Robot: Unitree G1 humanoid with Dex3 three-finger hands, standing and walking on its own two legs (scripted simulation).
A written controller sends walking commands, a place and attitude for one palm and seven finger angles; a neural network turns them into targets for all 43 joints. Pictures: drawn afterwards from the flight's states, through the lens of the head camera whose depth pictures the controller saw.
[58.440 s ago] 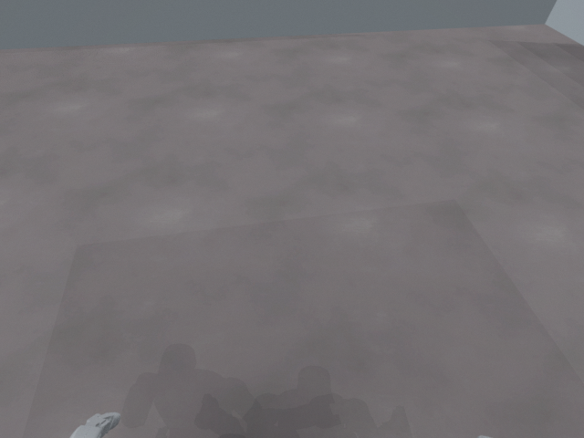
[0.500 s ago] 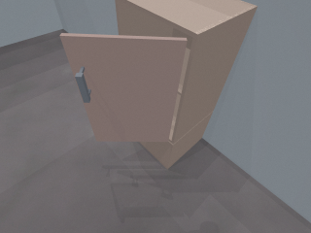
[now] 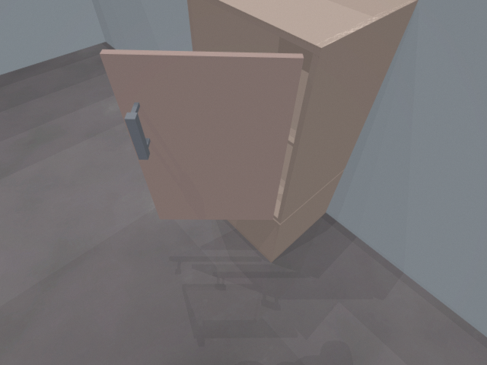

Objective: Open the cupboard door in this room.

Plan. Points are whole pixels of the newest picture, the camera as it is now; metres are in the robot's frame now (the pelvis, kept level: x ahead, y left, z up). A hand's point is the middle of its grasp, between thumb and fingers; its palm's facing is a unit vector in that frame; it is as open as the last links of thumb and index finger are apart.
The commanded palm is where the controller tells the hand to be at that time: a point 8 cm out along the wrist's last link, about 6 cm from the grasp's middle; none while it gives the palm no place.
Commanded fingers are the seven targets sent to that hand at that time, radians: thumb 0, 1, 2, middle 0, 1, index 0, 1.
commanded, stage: look again from close up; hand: left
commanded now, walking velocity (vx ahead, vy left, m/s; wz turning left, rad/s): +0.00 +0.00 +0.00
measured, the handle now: (140, 131) +0.58 +0.27 +0.02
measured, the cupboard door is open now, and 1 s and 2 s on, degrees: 48 48 48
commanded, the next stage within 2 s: shuffle to correct the standing spot in 0.40 s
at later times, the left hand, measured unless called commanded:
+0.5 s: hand out of the picture -0.01 +0.18 -0.17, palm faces -0.02 -0.97 -0.22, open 7.4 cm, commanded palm none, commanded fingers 0.00 0.90 0.90 -0.20 -0.30 -0.20 -0.30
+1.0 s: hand out of the picture +0.06 +0.21 -0.17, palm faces +0.05 -0.98 -0.20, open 7.4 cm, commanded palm none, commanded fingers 0.00 0.90 0.90 -0.20 -0.30 -0.20 -0.30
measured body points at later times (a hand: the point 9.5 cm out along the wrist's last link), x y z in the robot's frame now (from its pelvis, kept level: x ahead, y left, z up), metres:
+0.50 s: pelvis -0.02 -0.01 +0.00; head -0.01 +0.00 +0.45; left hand -0.01 +0.23 -0.16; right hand +0.01 -0.25 -0.15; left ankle +0.04 +0.10 -0.73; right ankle -0.08 -0.13 -0.73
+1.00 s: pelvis +0.04 +0.02 +0.00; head +0.07 +0.03 +0.45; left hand +0.06 +0.26 -0.15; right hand +0.05 -0.20 -0.15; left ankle +0.04 +0.10 -0.73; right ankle +0.02 -0.09 -0.68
